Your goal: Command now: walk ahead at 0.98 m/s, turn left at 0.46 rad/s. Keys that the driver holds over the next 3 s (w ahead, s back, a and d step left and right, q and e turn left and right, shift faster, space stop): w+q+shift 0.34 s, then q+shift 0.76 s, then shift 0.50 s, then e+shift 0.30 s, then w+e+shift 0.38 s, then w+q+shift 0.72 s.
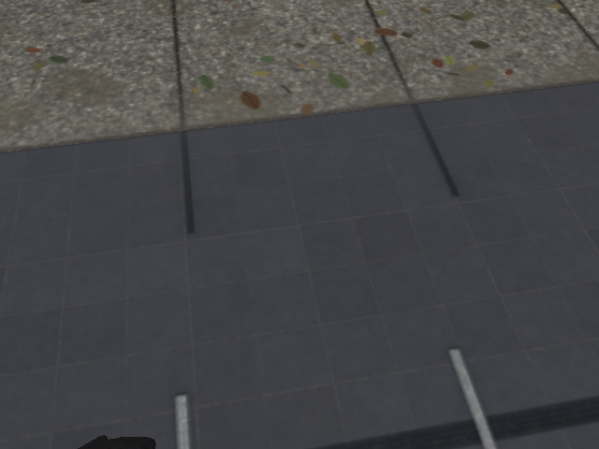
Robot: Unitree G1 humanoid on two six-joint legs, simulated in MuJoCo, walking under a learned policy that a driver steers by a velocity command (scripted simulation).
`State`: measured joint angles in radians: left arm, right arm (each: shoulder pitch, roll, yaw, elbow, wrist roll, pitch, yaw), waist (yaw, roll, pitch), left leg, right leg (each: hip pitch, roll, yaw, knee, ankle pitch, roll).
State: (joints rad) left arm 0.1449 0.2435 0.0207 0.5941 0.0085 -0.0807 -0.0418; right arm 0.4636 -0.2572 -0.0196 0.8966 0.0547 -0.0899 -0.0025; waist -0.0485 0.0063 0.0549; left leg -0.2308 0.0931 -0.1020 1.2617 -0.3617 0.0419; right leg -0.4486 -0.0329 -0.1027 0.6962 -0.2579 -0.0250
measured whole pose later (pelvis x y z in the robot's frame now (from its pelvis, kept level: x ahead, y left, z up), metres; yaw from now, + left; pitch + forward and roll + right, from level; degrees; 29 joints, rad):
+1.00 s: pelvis +0.64 +0.07 +0.02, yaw +55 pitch +1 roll -2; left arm 0.10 0.26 0.06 0.66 0.03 -0.01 0.04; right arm 0.13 -0.36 -0.08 0.57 0.02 0.07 -0.03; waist 0.02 0.02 0.11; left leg -0.59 0.04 -0.05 1.18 -0.42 -0.08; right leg -0.37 0.02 -0.06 0.40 -0.05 -0.03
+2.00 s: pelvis +0.62 +0.11 +0.02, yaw +56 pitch +3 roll +1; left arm 0.16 0.33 0.09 0.70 -0.03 0.05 0.00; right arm 0.24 -0.28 -0.08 0.68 -0.01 -0.02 -0.05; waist -0.01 -0.04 0.01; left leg -0.25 0.02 0.12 0.48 -0.28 0.03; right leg -0.56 -0.04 0.02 1.14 -0.40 0.04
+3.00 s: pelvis +1.19 +0.42 +0.00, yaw +61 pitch -2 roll +0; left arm 0.07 0.19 0.00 0.60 -0.01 -0.16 -0.01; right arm 0.49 -0.25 -0.07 0.82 0.01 -0.05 0.05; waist -0.06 0.02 0.03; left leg -0.33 -0.20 0.00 0.65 -0.29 0.20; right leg -0.51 0.00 0.17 1.48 -0.36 -0.03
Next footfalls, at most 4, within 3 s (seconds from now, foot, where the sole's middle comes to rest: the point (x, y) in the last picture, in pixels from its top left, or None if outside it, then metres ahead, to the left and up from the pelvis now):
0.36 left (253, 419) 0.51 0.11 -0.75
0.76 right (248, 297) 0.82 0.12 -0.75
1.22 left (214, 407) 0.54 0.19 -0.75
1.60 right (259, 315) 0.77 0.09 -0.75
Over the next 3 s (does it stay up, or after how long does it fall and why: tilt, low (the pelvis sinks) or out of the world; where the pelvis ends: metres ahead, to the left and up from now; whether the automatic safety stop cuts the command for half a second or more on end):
stays up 1.19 0.42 0.00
